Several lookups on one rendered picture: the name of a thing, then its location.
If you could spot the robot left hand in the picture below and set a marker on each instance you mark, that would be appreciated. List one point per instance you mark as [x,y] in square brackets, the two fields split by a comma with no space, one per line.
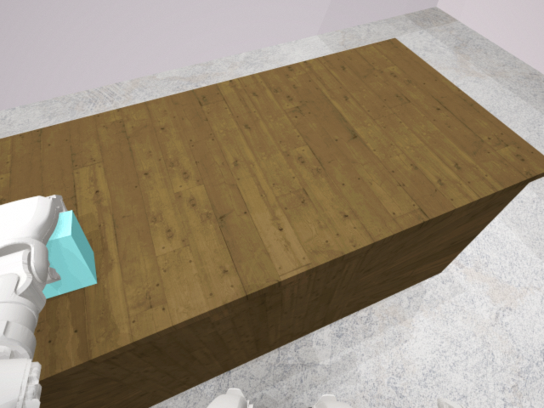
[36,218]

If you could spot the robot left forearm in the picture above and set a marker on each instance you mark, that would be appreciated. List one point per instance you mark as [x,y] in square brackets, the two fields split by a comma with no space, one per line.
[23,276]

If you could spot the robot left shin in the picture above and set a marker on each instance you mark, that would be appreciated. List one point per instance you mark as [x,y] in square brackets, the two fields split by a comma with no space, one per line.
[235,391]

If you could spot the robot shin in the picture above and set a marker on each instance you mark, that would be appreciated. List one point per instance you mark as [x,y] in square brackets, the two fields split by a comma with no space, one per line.
[326,397]
[235,391]

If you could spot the sponge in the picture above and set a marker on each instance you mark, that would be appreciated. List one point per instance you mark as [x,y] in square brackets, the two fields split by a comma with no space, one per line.
[70,254]

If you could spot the robot left upper arm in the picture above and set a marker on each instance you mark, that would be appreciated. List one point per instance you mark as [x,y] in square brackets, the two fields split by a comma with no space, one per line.
[19,383]

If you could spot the table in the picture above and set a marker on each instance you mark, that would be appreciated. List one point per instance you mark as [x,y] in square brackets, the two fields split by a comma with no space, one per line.
[229,220]

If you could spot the robot right shin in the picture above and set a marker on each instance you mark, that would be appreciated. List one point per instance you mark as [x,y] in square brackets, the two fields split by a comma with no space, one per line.
[326,397]

